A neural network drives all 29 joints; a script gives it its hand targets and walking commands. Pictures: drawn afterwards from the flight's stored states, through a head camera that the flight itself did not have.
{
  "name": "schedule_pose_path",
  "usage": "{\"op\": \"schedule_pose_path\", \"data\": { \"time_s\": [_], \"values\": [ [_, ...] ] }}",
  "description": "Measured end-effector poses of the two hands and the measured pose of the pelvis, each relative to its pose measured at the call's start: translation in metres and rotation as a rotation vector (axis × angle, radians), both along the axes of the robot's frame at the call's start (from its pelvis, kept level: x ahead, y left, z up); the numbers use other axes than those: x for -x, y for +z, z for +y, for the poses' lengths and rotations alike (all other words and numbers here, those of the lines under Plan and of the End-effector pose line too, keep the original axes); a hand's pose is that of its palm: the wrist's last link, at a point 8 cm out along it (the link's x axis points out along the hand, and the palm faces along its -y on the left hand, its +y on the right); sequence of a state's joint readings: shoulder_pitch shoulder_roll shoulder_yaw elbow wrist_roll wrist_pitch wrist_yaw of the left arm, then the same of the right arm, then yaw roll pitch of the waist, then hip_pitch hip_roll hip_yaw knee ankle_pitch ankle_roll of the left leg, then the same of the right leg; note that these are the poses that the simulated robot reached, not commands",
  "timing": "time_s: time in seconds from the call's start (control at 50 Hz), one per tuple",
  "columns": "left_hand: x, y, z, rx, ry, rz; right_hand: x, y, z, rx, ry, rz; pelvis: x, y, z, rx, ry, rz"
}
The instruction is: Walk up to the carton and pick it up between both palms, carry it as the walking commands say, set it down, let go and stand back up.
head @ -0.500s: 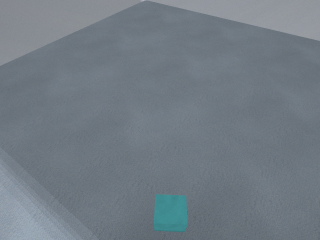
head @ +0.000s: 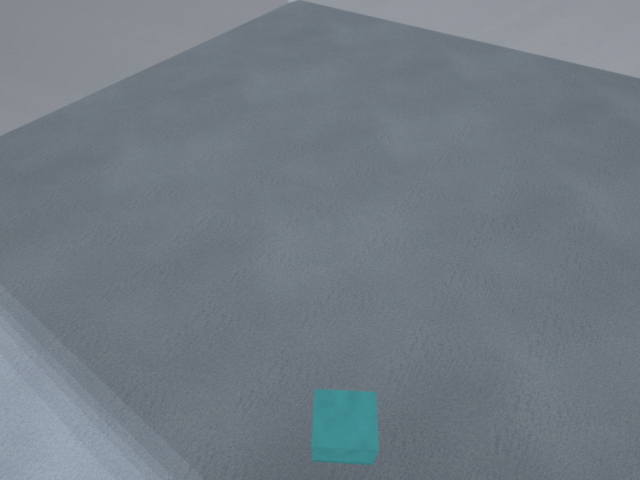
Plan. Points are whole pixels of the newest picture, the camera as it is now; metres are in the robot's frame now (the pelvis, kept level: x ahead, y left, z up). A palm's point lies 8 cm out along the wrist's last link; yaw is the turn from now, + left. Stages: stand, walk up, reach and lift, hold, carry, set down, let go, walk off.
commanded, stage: stand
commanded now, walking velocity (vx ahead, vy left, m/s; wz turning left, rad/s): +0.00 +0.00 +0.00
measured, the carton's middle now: (344, 427) +0.38 -0.04 -0.69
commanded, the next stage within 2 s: reach and lift in 0.16 s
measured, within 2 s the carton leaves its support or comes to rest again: neither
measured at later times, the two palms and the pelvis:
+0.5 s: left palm out of the picture +0.15 +0.22 -0.13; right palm out of the picture +0.14 -0.26 -0.12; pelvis -0.01 +0.00 -0.03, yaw -6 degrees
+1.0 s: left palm (212, 446) +0.22 +0.19 -0.17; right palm (492, 426) +0.24 -0.24 -0.16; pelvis -0.07 -0.01 -0.08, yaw -5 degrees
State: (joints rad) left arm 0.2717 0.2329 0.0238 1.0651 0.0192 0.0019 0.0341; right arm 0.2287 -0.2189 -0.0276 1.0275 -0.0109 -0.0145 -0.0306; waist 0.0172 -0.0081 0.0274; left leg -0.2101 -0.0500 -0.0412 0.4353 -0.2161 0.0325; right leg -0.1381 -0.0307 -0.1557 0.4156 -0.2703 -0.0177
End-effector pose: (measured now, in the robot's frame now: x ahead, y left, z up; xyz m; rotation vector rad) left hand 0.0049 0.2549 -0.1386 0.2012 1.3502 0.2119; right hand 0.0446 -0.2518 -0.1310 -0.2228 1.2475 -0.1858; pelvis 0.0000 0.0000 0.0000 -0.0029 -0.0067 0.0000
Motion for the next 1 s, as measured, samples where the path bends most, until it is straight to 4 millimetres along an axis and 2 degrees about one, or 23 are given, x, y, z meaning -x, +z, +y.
{"op": "schedule_pose_path", "data": {
  "time_s": [0.12, 0.18, 0.3, 0.36, 0.42, 0.52, 0.62, 0.72, 0.84, 1.0],
  "values": [
    [-0.005, 0.0, -0.001, 0.0, -0.008, 0.0, 0.005, -0.001, -0.005, 0.005, 0.002, 0.025, 0.0, 0.001, -0.001, 0.003, 0.002, -0.013],
    [-0.015, 0.0, 0.003, 0.0, 0.002, -0.02, 0.002, 0.001, -0.009, 0.009, -0.009, 0.021, 0.0, -0.001, -0.001, 0.004, -0.015, 0.001],
    [-0.126, 0.01, 0.003, 0.02, -0.048, -0.179, -0.082, 0.016, -0.016, 0.013, 0.02, -0.09, 0.014, -0.017, -0.003, 0.0, -0.079, 0.067],
    [-0.156, 0.014, -0.007, 0.026, -0.074, -0.176, -0.102, 0.021, -0.02, 0.011, 0.012, -0.082, 0.015, -0.021, -0.003, 0.005, -0.081, 0.114],
    [-0.157, 0.013, -0.02, 0.038, -0.101, -0.156, -0.102, 0.019, -0.019, 0.002, 0.017, -0.061, 0.012, -0.022, -0.003, 0.004, -0.086, 0.159],
    [-0.14, 0.002, -0.035, 0.057, -0.109, -0.163, -0.094, 0.003, -0.01, -0.021, 0.039, -0.081, 0.013, -0.031, -0.004, -0.005, -0.099, 0.208],
    [-0.14, -0.013, -0.043, 0.077, -0.076, -0.208, -0.113, -0.014, -0.003, -0.04, 0.049, -0.151, 0.024, -0.046, -0.005, -0.013, -0.098, 0.23],
    [-0.153, -0.019, -0.053, 0.098, -0.048, -0.282, -0.138, -0.021, 0.003, -0.047, 0.061, -0.212, 0.036, -0.059, -0.006, -0.023, -0.093, 0.251],
    [-0.169, -0.025, -0.06, 0.11, -0.024, -0.341, -0.158, -0.026, 0.008, -0.053, 0.063, -0.253, 0.052, -0.069, -0.008, -0.028, -0.089, 0.259],
    [-0.21, -0.033, -0.067, 0.114, -0.032, -0.405, -0.192, -0.034, 0.012, -0.067, 0.05, -0.301, 0.074, -0.082, -0.007, -0.025, -0.085, 0.288]
  ]
}}
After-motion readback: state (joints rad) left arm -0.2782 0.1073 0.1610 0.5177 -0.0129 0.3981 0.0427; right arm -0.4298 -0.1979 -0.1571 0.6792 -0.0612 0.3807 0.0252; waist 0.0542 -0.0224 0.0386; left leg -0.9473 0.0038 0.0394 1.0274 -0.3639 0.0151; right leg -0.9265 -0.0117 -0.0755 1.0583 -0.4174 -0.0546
